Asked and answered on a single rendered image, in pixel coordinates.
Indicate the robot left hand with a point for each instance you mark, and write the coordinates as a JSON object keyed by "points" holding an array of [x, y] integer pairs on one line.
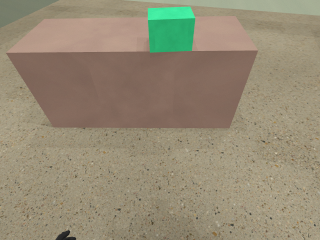
{"points": [[63, 236]]}

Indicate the carton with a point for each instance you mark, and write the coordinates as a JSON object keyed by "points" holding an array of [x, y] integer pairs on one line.
{"points": [[171, 29]]}

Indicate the pedestal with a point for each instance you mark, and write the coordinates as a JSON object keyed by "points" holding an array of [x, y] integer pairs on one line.
{"points": [[100, 73]]}

